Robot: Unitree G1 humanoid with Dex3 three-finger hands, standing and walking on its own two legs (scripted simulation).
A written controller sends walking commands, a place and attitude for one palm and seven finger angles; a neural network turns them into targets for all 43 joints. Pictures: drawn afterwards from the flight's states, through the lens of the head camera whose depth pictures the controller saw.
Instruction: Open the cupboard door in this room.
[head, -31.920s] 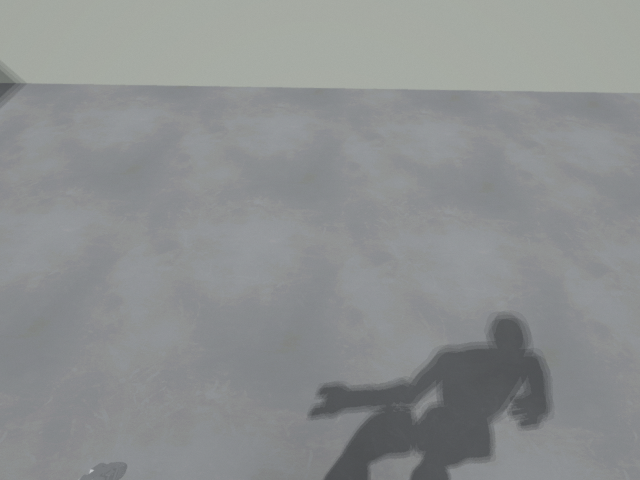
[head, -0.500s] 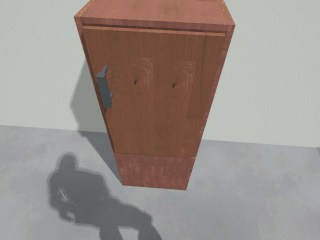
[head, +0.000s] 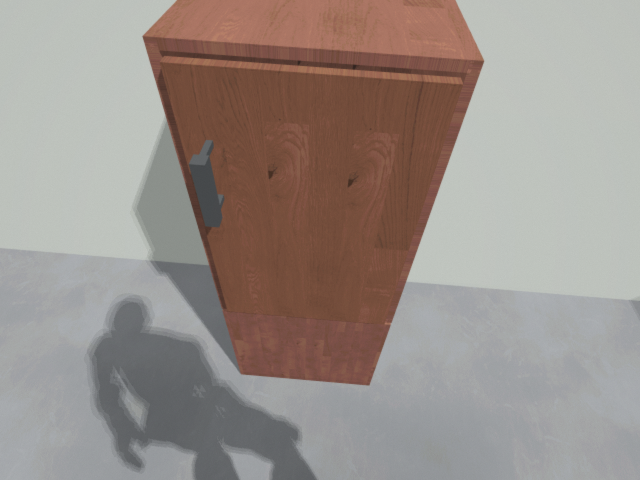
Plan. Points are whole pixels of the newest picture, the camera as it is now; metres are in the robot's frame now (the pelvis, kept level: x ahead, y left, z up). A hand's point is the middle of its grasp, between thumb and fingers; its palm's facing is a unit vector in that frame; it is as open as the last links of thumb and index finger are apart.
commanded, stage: come to a stop and stand still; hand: left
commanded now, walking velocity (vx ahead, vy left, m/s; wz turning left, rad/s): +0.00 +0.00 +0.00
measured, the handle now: (210, 184) +0.50 +0.21 +0.09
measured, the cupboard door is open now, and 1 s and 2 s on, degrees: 0 0 0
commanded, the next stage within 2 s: look again from close up in 0.40 s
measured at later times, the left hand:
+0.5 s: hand out of the picture +0.02 +0.17 -0.18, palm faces +0.02 -0.98 -0.18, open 7.4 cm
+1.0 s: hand out of the picture +0.00 +0.15 -0.18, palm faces +0.03 -0.98 -0.17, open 7.4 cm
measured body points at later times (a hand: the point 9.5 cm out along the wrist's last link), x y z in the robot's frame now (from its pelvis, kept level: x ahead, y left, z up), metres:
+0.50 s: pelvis +0.01 +0.00 +0.00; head +0.02 +0.01 +0.45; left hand +0.02 +0.22 -0.16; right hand +0.03 -0.23 -0.15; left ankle +0.00 +0.08 -0.74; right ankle -0.02 -0.13 -0.74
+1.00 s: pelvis +0.02 -0.01 +0.00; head +0.02 +0.00 +0.45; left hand +0.00 +0.21 -0.16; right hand +0.02 -0.23 -0.16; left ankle +0.00 +0.08 -0.74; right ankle -0.02 -0.13 -0.74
